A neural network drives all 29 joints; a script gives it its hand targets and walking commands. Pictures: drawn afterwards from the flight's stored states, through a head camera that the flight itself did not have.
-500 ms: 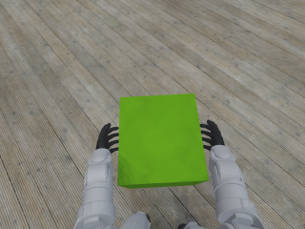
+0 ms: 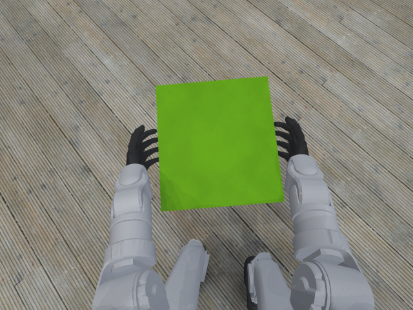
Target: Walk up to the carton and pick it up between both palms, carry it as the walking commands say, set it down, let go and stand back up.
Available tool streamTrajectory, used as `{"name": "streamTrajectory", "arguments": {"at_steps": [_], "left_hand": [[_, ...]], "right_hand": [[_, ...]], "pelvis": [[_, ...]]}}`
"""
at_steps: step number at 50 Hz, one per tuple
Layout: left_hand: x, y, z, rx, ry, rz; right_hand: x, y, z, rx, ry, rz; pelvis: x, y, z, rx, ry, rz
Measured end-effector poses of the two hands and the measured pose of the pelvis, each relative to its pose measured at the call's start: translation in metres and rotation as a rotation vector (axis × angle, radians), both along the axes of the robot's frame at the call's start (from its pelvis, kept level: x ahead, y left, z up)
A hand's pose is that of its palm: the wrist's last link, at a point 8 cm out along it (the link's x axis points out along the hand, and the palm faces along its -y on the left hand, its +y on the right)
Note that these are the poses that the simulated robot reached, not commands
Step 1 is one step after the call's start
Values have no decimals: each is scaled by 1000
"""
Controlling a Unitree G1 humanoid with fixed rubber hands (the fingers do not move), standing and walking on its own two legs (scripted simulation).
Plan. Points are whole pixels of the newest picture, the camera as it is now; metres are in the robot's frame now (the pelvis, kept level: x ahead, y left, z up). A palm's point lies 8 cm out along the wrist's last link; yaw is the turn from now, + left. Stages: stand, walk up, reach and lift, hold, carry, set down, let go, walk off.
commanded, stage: set down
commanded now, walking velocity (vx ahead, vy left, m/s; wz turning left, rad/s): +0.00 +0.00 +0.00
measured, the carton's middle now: (216, 151) +0.43 +0.07 -0.14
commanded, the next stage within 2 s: none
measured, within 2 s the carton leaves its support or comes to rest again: neither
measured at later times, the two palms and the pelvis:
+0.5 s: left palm (148, 165) +0.38 +0.23 -0.15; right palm (280, 156) +0.44 -0.08 -0.15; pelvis -0.01 -0.01 -0.08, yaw +0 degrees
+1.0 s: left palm (156, 166) +0.40 +0.23 -0.24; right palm (270, 156) +0.47 -0.07 -0.24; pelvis -0.03 +0.00 -0.15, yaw -1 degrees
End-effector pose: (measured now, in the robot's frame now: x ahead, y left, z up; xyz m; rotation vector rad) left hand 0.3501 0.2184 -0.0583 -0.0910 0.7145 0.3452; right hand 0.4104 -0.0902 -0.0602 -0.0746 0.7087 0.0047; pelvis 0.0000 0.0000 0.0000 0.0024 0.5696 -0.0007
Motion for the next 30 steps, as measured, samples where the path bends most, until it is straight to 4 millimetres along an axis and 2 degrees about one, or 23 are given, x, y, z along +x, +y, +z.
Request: {"name": "streamTrajectory", "arguments": {"at_steps": [17,30], "left_hand": [[21,4,-61,11,6,3],[30,10,-106,27,5,8]], "right_hand": [[23,5,-62,0,5,8],[35,13,-108,-9,-3,10]], "pelvis": [[-3,-2,-52,-1,142,2],[-15,-6,-92,-3,204,3]]}}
